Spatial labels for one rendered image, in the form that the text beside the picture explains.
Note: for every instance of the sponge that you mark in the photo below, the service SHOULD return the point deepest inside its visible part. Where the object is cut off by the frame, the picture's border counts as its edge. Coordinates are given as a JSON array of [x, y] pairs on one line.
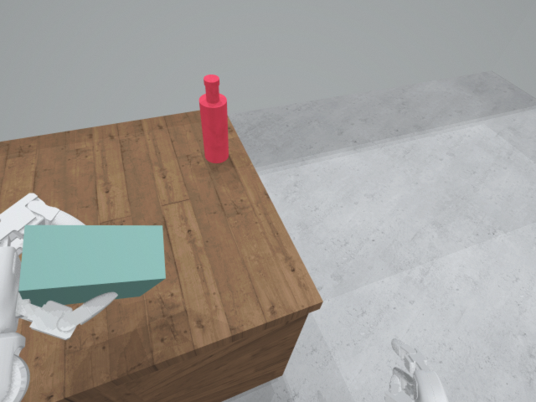
[[72, 264]]

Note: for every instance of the table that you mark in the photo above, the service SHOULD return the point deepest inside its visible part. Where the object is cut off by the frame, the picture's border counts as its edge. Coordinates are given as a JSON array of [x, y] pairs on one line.
[[236, 295]]

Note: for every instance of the left robot forearm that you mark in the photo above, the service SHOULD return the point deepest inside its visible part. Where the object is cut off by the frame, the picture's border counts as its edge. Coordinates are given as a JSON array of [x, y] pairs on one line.
[[14, 372]]

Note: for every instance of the right robot hand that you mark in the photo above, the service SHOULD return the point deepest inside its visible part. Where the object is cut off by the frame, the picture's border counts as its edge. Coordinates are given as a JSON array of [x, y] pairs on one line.
[[425, 386]]

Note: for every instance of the left robot hand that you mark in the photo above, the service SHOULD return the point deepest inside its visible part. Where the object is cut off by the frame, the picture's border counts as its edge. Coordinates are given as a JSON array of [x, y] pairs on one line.
[[52, 318]]

